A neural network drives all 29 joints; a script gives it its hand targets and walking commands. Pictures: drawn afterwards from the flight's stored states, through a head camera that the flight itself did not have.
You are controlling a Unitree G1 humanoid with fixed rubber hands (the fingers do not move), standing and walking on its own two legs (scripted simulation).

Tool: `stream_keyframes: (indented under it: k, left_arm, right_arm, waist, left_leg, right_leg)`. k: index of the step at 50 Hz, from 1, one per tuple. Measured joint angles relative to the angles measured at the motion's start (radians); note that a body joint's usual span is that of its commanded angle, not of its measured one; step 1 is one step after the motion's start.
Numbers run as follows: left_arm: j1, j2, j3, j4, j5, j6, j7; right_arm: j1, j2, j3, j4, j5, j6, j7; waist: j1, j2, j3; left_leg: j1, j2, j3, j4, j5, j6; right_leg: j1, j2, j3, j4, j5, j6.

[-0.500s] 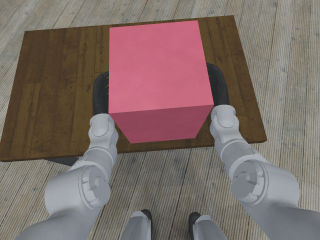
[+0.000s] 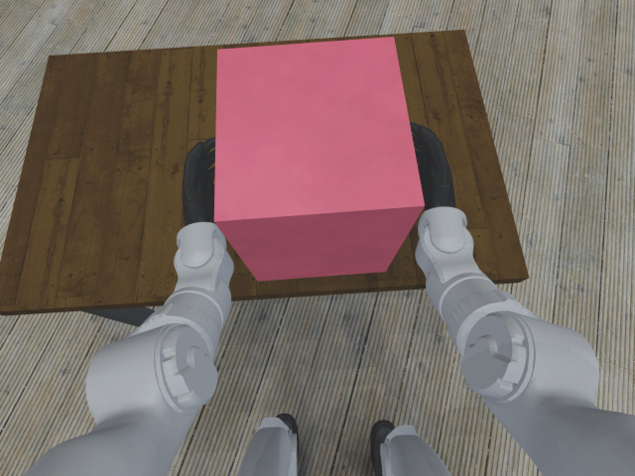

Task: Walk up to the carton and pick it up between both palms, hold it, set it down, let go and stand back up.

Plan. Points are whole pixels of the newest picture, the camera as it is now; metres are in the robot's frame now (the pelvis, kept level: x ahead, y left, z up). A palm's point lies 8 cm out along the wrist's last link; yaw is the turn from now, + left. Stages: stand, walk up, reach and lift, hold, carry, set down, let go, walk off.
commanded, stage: reach and lift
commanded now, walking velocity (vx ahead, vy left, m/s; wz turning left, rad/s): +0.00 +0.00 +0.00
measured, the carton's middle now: (315, 178) +0.49 +0.04 -0.04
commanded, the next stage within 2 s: none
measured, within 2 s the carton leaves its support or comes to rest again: leaves its support in 1.04 s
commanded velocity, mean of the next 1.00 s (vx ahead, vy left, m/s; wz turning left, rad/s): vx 0.00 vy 0.00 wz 0.00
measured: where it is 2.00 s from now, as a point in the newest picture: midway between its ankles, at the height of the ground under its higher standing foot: outside the picture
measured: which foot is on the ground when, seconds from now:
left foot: down 0.00-1.00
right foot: down 0.00-1.00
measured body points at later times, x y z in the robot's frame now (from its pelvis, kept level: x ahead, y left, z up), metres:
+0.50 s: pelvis +0.00 -0.01 -0.01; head +0.18 +0.01 +0.41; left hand +0.45 +0.19 -0.02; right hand +0.47 -0.11 -0.01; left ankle +0.01 +0.13 -0.68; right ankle -0.01 -0.13 -0.68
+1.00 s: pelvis +0.00 -0.01 -0.01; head +0.13 +0.00 +0.42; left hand +0.42 +0.18 -0.02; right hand +0.45 -0.11 -0.01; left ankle +0.01 +0.13 -0.68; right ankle -0.01 -0.13 -0.68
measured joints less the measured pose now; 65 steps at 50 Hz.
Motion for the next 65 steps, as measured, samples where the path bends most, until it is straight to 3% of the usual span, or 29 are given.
stream_keyframes:
  k: [17, 30, 40, 47, 53, 60, 65]
  left_arm:
    - [-0.032, 0.025, -0.08, 0.124, -0.085, -0.107, 0.002]
    - [-0.05, 0.04, -0.18, 0.203, -0.189, -0.13, 0.005]
    - [-0.019, 0.026, -0.298, 0.227, -0.293, -0.112, 0.021]
    - [0.035, 0.006, -0.4, 0.202, -0.372, -0.071, 0.043]
    - [0.096, -0.008, -0.506, 0.16, -0.447, 0.013, 0.063]
    - [0.171, -0.002, -0.638, 0.04, -0.536, 0.155, 0.086]
    - [0.164, 0.02, -0.651, -0.065, -0.522, 0.284, 0.098]
  right_arm:
    - [-0.04, -0.051, 0.073, 0.167, 0.056, -0.119, -0.028]
    - [-0.065, -0.062, 0.201, 0.232, 0.157, -0.12, -0.043]
    - [-0.032, -0.047, 0.324, 0.22, 0.257, -0.066, -0.057]
    - [0.025, -0.037, 0.435, 0.164, 0.342, 0.015, -0.055]
    - [0.098, -0.03, 0.552, 0.074, 0.425, 0.14, -0.053]
    - [0.193, -0.037, 0.677, -0.123, 0.53, 0.338, -0.061]
    - [0.213, -0.048, 0.677, -0.265, 0.569, 0.478, -0.073]
  waist:
    - [0.003, -0.008, -0.047]
    - [0.004, 0.002, -0.08]
    - [-0.001, 0.015, -0.105]
    - [-0.011, 0.032, -0.127]
    - [-0.026, 0.046, -0.146]
    - [-0.052, 0.041, -0.149]
    - [-0.064, 0.022, -0.143]
  left_leg:
    - [-0.05, 0.009, -0.02, -0.002, 0.014, -0.009]
    - [-0.074, 0.009, -0.022, 0.026, -0.002, -0.011]
    - [-0.064, 0.007, -0.036, 0.046, -0.017, -0.014]
    - [-0.044, 0.001, -0.053, 0.067, -0.029, -0.017]
    - [-0.005, -0.004, -0.072, 0.085, -0.037, -0.021]
    - [0.074, -0.01, -0.088, 0.097, -0.041, -0.028]
    - [0.151, -0.013, -0.087, 0.074, -0.025, -0.028]
  right_leg:
    - [-0.041, 0.01, -0.02, -0.01, 0.016, -0.01]
    - [-0.066, 0.01, -0.022, 0.02, -0.002, -0.011]
    - [-0.048, 0.008, -0.035, 0.036, -0.019, -0.011]
    - [-0.019, 0.005, -0.051, 0.053, -0.035, -0.012]
    - [0.029, 0.002, -0.066, 0.067, -0.048, -0.014]
    - [0.113, -0.001, -0.08, 0.082, -0.061, -0.018]
    - [0.187, -0.004, -0.079, 0.067, -0.049, -0.019]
